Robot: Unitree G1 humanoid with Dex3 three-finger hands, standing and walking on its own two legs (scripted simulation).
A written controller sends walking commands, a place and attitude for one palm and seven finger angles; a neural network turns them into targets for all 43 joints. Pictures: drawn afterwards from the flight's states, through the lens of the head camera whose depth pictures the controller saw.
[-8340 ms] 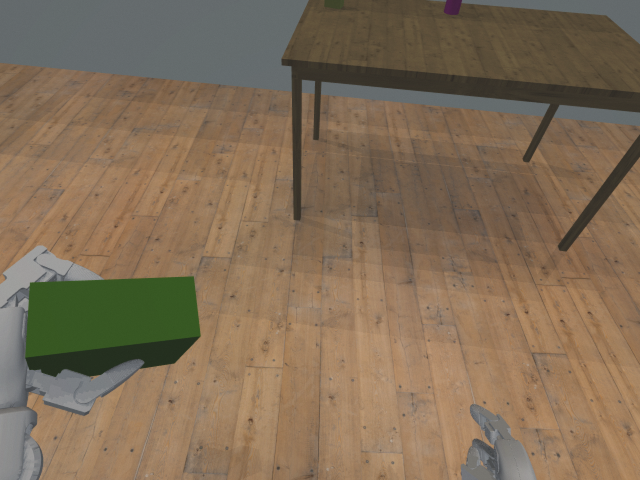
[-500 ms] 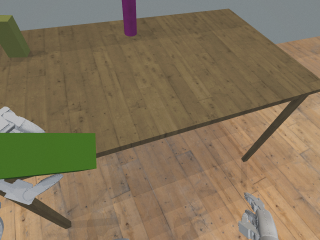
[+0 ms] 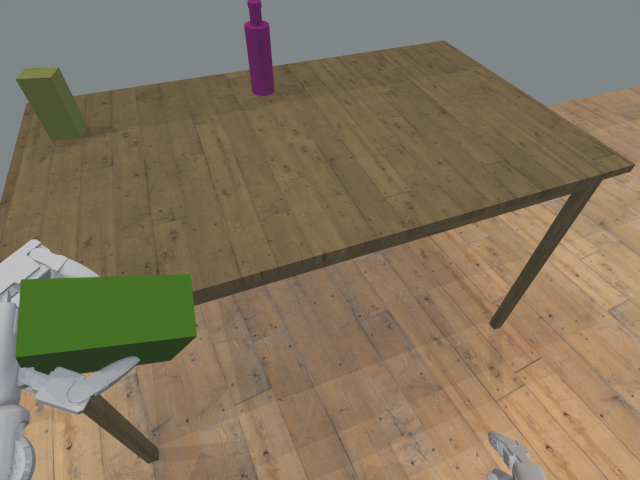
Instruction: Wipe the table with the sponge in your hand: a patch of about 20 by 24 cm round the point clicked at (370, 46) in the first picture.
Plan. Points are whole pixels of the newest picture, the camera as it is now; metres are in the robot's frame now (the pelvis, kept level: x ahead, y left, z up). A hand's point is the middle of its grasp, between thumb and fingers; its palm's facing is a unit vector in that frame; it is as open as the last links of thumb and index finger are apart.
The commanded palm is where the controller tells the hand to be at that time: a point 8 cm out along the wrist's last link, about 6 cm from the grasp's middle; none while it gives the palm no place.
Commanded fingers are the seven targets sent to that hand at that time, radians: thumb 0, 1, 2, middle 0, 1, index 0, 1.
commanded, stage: come to a stop and stand still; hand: left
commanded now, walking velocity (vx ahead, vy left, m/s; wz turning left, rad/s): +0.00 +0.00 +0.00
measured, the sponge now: (135, 325) +0.23 +0.20 +0.15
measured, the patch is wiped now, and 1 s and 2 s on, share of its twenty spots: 0.00 0.00 0.00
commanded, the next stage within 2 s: look again from close up in 0.44 s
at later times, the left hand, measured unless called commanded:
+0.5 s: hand (50, 348) +0.19 +0.25 +0.16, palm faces +0.39 -0.83 -0.40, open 10.3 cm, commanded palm +0.14 +0.29 +0.18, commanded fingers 0.00 0.10 1.30 -1.20 -1.60 -1.20 -1.60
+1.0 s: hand (12, 297) +0.24 +0.32 +0.16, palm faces +0.41 -0.81 -0.42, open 10.2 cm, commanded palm +0.18 +0.32 +0.18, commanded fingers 0.00 0.10 1.30 -1.20 -1.60 -1.20 -1.60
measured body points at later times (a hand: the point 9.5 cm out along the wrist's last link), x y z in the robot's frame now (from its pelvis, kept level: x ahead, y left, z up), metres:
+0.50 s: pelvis -0.02 +0.01 +0.00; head -0.02 +0.01 +0.45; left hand +0.17 +0.30 +0.18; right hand +0.13 -0.21 -0.09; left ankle +0.05 +0.12 -0.73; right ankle +0.02 -0.10 -0.73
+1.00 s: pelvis +0.01 +0.05 +0.00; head +0.05 +0.08 +0.45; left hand +0.22 +0.36 +0.19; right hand +0.18 -0.17 -0.07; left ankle +0.04 +0.12 -0.73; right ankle +0.02 -0.10 -0.73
